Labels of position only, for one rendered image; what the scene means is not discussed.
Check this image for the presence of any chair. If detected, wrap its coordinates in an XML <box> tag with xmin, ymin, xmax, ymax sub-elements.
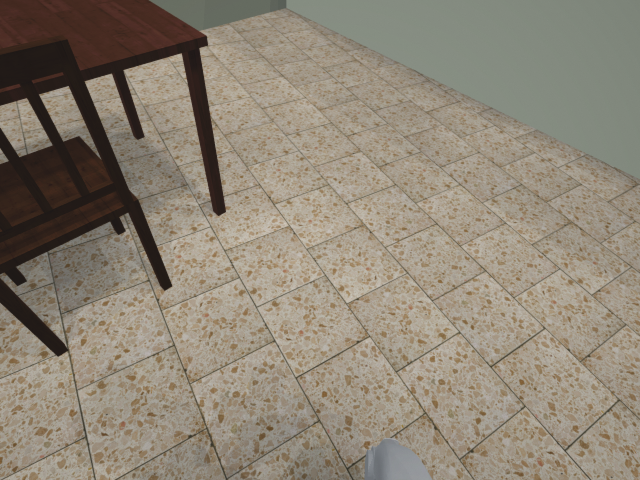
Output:
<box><xmin>0</xmin><ymin>35</ymin><xmax>172</xmax><ymax>357</ymax></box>

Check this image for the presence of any right robot thigh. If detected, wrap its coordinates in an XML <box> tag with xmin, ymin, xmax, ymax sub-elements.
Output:
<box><xmin>364</xmin><ymin>443</ymin><xmax>432</xmax><ymax>480</ymax></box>

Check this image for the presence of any table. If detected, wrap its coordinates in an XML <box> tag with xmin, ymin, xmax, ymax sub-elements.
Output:
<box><xmin>0</xmin><ymin>0</ymin><xmax>226</xmax><ymax>216</ymax></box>

